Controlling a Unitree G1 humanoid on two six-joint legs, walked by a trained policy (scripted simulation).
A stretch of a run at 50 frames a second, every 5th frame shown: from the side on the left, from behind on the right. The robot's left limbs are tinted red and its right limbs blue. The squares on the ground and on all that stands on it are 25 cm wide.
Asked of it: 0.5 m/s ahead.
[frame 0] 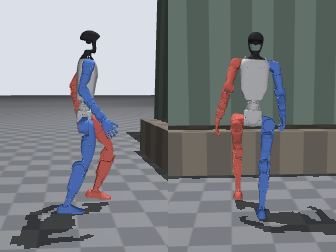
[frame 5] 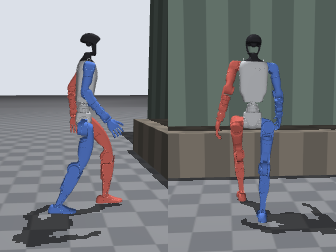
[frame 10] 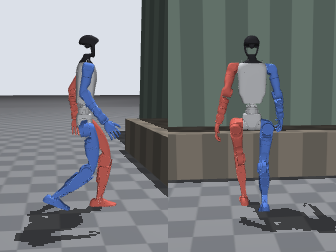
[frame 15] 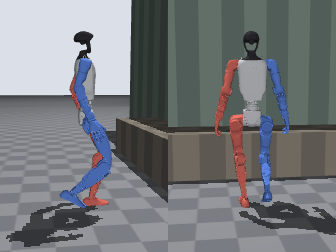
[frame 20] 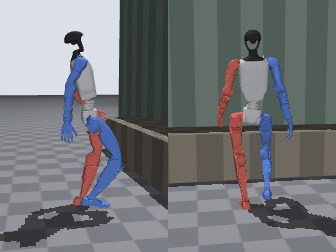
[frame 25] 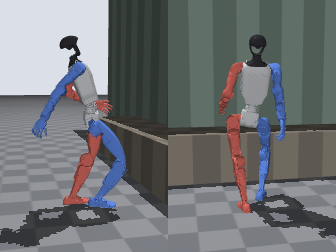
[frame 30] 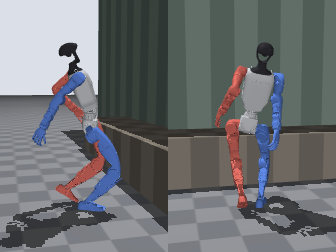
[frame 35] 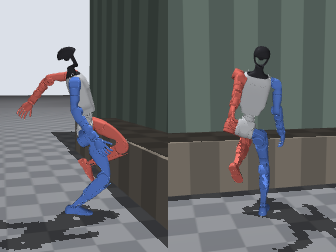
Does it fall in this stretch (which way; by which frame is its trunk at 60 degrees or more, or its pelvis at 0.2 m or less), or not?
no
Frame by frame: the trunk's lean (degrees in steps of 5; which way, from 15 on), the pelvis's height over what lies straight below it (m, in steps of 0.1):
0: 5, 0.8
5: 5, 0.8
10: 5, 0.7
15: 5, 0.8
20: 15 backward, 0.8
25: 20 backward, 0.7
30: 25 backward and to its right, 0.7
35: 25 backward and to its right, 0.7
